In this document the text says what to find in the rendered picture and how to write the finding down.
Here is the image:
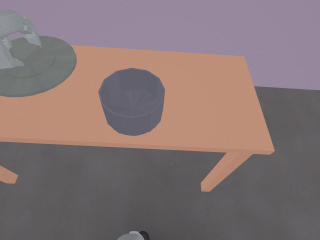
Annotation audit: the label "left robot shin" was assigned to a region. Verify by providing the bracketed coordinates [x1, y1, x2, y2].
[129, 231, 143, 238]

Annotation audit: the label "table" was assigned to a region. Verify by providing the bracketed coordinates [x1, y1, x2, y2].
[0, 45, 275, 192]

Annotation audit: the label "left robot hand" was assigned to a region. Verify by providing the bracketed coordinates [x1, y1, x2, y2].
[0, 9, 42, 70]

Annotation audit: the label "knob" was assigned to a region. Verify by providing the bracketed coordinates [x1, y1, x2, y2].
[9, 40, 43, 67]

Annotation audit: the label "pot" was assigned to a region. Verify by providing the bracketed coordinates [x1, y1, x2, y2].
[98, 68, 165, 136]

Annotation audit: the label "lid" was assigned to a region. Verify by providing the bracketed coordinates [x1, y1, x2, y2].
[0, 35, 77, 98]

